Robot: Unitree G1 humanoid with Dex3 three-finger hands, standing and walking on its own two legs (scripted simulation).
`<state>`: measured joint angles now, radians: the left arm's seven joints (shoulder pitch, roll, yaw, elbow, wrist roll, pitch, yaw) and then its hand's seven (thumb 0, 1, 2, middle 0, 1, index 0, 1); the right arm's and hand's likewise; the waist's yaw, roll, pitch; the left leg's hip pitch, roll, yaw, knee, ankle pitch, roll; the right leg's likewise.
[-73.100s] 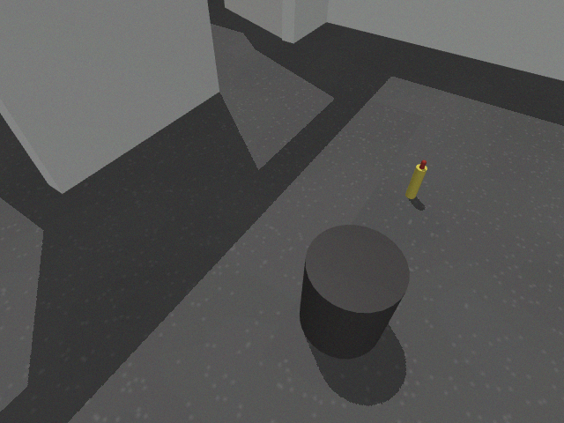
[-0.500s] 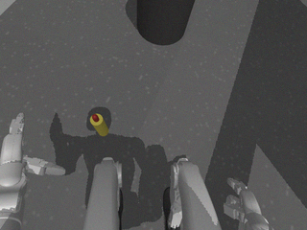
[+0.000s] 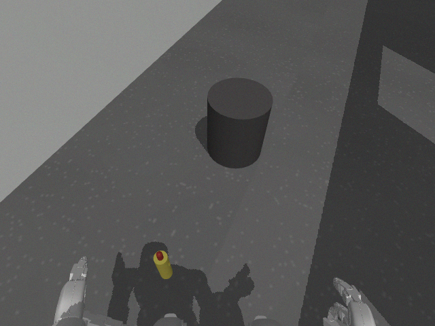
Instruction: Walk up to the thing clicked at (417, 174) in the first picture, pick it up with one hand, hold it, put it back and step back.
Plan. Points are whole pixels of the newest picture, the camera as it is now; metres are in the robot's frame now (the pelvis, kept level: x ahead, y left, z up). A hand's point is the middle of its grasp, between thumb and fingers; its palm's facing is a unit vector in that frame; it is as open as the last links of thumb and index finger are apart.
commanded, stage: home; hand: left
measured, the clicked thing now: (163, 263) +0.43 +0.19 -0.58
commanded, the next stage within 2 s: stand in 1.84 s
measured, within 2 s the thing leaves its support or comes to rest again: neither
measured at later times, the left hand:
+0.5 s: hand (111, 315) +0.17 +0.18 -0.03, palm faces +0.12 -0.95 -0.29, open 17.5 cm
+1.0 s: hand (111, 317) +0.17 +0.18 -0.03, palm faces +0.11 -0.95 -0.28, open 17.5 cm
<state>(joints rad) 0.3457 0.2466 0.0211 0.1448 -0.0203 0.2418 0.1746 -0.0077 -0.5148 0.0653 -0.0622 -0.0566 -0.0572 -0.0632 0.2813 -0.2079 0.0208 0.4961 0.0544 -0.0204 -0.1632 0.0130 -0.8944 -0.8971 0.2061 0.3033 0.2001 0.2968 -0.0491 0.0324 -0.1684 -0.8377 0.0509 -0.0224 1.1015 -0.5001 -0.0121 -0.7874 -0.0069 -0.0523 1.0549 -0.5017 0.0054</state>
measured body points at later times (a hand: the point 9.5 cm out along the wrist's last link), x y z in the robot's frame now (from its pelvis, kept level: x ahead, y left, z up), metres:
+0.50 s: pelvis +0.01 -0.01 +0.02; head +0.03 +0.00 +0.47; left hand +0.16 +0.23 -0.01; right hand +0.18 -0.24 -0.04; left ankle +0.02 +0.12 -0.66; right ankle +0.01 -0.13 -0.66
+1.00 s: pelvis +0.01 -0.01 +0.03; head +0.03 +0.00 +0.48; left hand +0.16 +0.23 -0.01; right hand +0.17 -0.25 -0.05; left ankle +0.02 +0.12 -0.66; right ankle +0.01 -0.13 -0.66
